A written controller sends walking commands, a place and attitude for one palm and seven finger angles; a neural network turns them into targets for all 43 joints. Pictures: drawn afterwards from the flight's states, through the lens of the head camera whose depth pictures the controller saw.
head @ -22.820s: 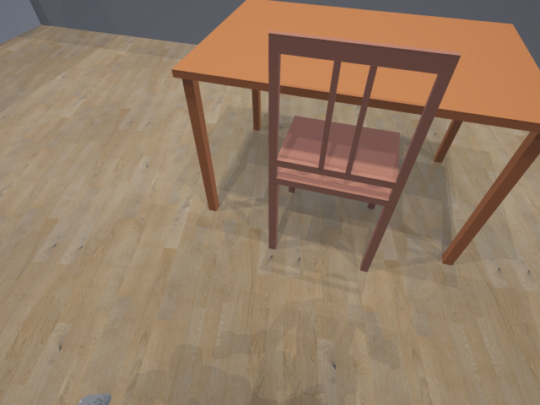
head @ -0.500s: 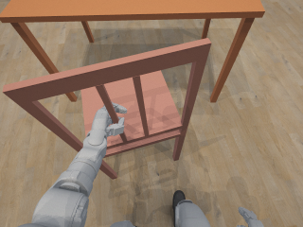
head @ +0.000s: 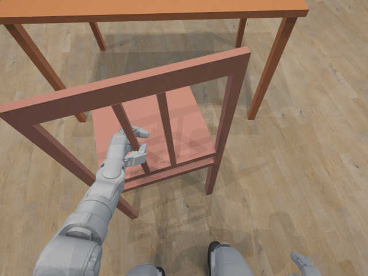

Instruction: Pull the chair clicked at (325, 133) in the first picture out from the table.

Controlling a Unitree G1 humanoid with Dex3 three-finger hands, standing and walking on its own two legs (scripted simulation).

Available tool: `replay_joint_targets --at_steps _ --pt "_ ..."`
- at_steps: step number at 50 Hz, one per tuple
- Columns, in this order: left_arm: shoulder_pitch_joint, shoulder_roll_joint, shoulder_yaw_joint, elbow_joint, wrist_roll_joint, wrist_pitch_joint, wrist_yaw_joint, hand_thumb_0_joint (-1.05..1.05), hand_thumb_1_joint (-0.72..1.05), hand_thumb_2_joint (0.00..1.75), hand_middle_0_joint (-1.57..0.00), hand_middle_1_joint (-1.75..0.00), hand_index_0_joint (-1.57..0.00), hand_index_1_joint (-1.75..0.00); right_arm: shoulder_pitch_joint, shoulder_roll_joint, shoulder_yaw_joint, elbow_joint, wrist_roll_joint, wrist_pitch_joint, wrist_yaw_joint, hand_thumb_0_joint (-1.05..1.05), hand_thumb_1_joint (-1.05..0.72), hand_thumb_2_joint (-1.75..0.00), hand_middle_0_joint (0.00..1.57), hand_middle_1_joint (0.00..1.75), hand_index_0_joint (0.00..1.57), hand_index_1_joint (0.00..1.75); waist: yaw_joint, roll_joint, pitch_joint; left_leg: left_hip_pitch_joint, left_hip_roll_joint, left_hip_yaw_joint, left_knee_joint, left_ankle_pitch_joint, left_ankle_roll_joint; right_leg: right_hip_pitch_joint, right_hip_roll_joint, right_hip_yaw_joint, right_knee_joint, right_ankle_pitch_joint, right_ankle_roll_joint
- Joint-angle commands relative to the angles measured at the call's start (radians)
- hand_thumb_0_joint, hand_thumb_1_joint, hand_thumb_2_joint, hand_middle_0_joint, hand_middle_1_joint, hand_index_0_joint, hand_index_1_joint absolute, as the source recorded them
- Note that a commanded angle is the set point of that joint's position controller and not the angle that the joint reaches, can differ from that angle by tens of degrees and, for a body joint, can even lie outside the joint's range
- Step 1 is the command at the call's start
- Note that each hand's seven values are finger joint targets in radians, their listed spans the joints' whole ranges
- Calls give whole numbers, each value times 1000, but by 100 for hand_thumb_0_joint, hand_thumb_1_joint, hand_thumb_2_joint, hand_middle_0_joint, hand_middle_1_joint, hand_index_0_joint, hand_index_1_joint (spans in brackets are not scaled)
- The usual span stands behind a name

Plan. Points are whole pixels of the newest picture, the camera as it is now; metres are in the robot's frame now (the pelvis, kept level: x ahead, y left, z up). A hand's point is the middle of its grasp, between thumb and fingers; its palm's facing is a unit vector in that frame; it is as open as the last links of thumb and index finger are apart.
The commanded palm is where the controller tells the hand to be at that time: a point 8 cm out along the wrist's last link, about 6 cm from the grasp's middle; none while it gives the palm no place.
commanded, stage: step backward, pulling the chair out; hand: left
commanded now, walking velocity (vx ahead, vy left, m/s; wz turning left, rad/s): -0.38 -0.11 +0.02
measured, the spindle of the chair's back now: (135, 144) +0.42 +0.13 -0.05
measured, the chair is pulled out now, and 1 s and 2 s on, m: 0.42 0.53 0.61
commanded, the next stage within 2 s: none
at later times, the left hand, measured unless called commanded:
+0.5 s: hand (139, 170) +0.34 +0.11 -0.04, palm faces -0.05 -0.96 -0.27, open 5.5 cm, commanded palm +0.33 +0.16 -0.03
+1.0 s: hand (137, 197) +0.28 +0.11 -0.04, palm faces -0.02 -0.96 -0.28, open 5.7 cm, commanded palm +0.27 +0.16 -0.03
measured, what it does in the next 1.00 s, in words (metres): walks backwards: left foot, then right foot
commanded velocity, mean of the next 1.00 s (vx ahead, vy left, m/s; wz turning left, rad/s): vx -0.37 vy -0.04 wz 0.04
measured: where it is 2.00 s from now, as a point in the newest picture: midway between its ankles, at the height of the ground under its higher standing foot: outside the picture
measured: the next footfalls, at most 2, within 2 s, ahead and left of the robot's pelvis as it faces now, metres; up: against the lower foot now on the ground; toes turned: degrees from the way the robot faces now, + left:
left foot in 0.26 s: -0.03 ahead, +0.17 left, +0.00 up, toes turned +3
right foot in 0.40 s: -0.02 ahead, -0.13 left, +0.00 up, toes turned -3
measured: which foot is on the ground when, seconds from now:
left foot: down 0.00-0.08, up 0.10-0.24, down 0.26-0.94, up 0.96-1.00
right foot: down 0.00-0.32, up 0.34-0.38, down 0.40-1.00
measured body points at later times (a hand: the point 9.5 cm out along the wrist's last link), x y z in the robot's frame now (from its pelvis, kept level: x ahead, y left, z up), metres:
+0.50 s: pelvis -0.04 -0.01 +0.01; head +0.06 -0.04 +0.45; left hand +0.34 +0.16 -0.02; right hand +0.04 -0.26 -0.14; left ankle -0.05 +0.14 -0.71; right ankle +0.00 -0.12 -0.73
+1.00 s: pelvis -0.10 -0.02 +0.00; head -0.01 -0.05 +0.44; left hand +0.27 +0.16 -0.02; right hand +0.00 -0.26 -0.15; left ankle -0.09 +0.15 -0.71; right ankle +0.00 -0.12 -0.72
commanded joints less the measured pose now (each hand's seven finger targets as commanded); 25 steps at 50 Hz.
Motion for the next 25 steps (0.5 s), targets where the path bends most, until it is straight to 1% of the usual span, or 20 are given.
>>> replay_joint_targets --at_steps 1,3,4,5,7,10,11,12,13,14,16,17,18,19,20,21,22,23,24,25 --pt "-358 118 19 -259 23 -126 3 0 90 90 -50 -145 -50 -145 39 -113 -44 -78 -4 -33 5 0 -90 -90 20 30 20 30 34 62 -505 102 222 -136 -45 539 55 361 -54 52 -7 345 -31" --pt "-358 173 40 -216 18 -133 8 0 90 90 -50 -145 -50 -145 70 -115 -55 -47 4 -35 -4 0 -90 -90 20 30 20 30 13 -81 -589 126 103 -49 79 301 -18 405 -194 163 -107 616 -83" --pt "-327 200 52 -173 10 -123 6 0 90 90 -50 -145 -50 -145 71 -130 -59 -31 9 -39 -9 0 -90 -90 20 30 20 30 23 -142 -601 103 56 -58 160 56 -28 416 -250 211 -157 676 -122" --pt "-308 209 63 -135 14 -114 3 0 90 90 -50 -145 -50 -145 63 -129 -56 -29 13 -45 -7 0 -90 -90 20 30 20 30 33 -148 -593 60 21 -76 214 -140 -23 408 -289 229 -202 638 -139" --pt "-320 206 64 -131 22 -110 1 0 90 90 -50 -145 -50 -145 43 -109 -38 -32 17 -56 -3 0 -90 -90 20 30 20 30 52 -143 -565 23 13 -102 227 -227 -8 381 -302 206 -249 417 -130" --pt "-291 191 67 -128 18 -98 5 0 90 90 -50 -145 -50 -145 52 -112 -17 -20 13 -58 -10 0 -90 -90 20 30 20 30 42 -123 -584 69 22 -82 0 -117 -5 437 -247 123 -207 416 -94" --pt "-285 174 52 -143 14 -95 3 0 90 90 -50 -145 -50 -145 52 -111 -14 -26 11 -54 -14 0 -90 -90 20 30 20 30 37 -104 -607 101 34 -65 -96 -6 -5 462 -217 96 -163 434 -68" --pt "-294 167 44 -171 8 -94 2 0 90 90 -50 -145 -50 -145 48 -128 -21 -36 11 -47 -19 0 -90 -90 20 30 20 30 33 -67 -619 138 79 -89 -168 202 9 451 -180 71 -113 416 -41" --pt "-300 143 29 -202 6 -93 0 0 90 90 -50 -145 -50 -145 31 -147 -31 -57 6 -38 -20 0 -90 -90 20 30 20 30 36 34 -605 162 149 -152 -176 403 34 406 -108 39 -64 390 -13" --pt "-287 120 9 -192 -2 -84 -2 0 90 90 -50 -145 -50 -145 31 -164 -39 -68 3 -24 -18 0 -90 -90 20 30 20 30 39 112 -563 181 215 -192 -173 513 62 347 -51 19 -18 313 3" --pt "-345 99 2 -275 11 -99 -9 0 90 90 -50 -145 -50 -145 4 -121 -31 -101 -12 -18 3 0 -90 -90 20 30 20 30 41 261 -508 80 265 -185 -218 524 90 323 -19 9 136 29 2" --pt "-366 99 6 -283 17 -105 -7 0 90 90 -50 -145 -50 -145 -14 -113 -25 -104 -17 -21 5 0 -90 -90 20 30 20 30 45 277 -462 52 288 -198 -221 567 104 289 -10 10 180 -108 -5" --pt "-377 102 12 -279 22 -113 -4 0 90 90 -50 -145 -50 -145 -9 -110 -26 -93 -16 -27 10 0 -90 -90 20 30 20 30 50 257 -438 85 302 -201 -188 652 114 255 -5 16 164 -159 -16" --pt "-371 127 36 -257 18 -111 -1 0 90 90 -50 -145 -50 -145 10 -115 -34 -81 -13 -31 12 0 -90 -90 20 30 20 30 53 192 -431 145 309 -207 -147 735 118 233 7 12 128 -162 -20" --pt "-360 100 23 -225 24 -121 -1 0 90 90 -50 -145 -50 -145 37 -115 -40 -65 -16 -36 20 0 -90 -90 20 30 20 30 53 158 -456 248 291 -194 -46 898 106 240 -6 25 20 -27 -34" --pt "-365 100 22 -216 29 -137 1 0 90 90 -50 -145 -50 -145 72 -114 -46 -48 -11 -41 28 0 -90 -90 20 30 20 30 39 101 -521 328 252 -166 63 983 69 293 -20 33 -91 189 -49" --pt "-388 117 24 -200 33 -153 3 0 90 90 -50 -145 -50 -145 90 -113 -49 -32 -7 -43 30 0 -90 -90 20 30 20 30 27 43 -577 302 205 -119 156 914 22 405 -72 63 -140 530 -74" --pt "-424 149 30 -201 32 -167 4 0 90 90 -50 -145 -50 -145 96 -113 -45 -29 -1 -46 22 0 -90 -90 20 30 20 30 15 -63 -631 147 113 -50 239 557 -16 602 -158 144 -121 951 -131" --pt "-369 176 57 -132 23 -154 2 0 90 90 -50 -145 -50 -145 79 -127 -47 -25 -1 -52 10 0 -90 -90 20 30 20 30 31 -145 -613 -11 36 -63 299 49 -32 667 -254 209 -107 1174 -192" --pt "-338 195 71 -90 18 -134 -3 0 90 90 -50 -145 -50 -145 46 -132 -50 -30 8 -60 7 0 -90 -90 20 30 20 30 49 -171 -584 -87 21 -129 333 -194 -27 654 -325 216 -114 1152 -206"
